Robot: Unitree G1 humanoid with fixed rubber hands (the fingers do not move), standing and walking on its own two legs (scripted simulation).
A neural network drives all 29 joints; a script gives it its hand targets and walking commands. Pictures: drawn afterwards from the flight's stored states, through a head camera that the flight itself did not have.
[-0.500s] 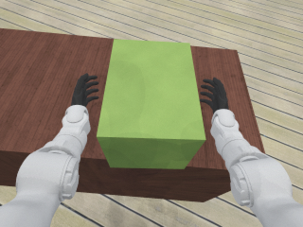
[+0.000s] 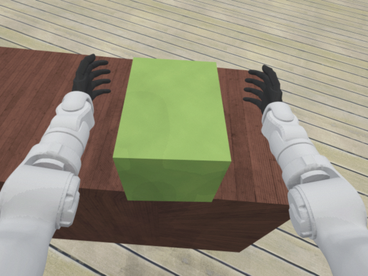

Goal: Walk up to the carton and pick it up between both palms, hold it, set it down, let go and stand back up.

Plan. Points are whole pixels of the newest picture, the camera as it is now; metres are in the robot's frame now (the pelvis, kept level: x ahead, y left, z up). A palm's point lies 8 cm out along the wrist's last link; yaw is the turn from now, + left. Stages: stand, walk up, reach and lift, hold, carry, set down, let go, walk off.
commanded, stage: set down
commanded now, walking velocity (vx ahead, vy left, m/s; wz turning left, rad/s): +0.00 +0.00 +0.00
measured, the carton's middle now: (172, 129) +0.48 +0.03 +0.01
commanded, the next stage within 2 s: none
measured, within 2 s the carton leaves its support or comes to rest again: neither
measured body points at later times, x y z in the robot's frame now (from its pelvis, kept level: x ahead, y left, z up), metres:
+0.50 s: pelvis +0.01 +0.00 +0.02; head +0.03 +0.02 +0.47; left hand +0.44 +0.22 +0.14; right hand +0.44 -0.18 +0.14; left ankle +0.03 +0.12 -0.73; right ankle +0.03 -0.09 -0.73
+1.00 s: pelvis +0.02 +0.00 +0.02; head +0.02 +0.01 +0.47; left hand +0.38 +0.23 +0.08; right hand +0.38 -0.18 +0.08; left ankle +0.03 +0.12 -0.73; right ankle +0.03 -0.09 -0.73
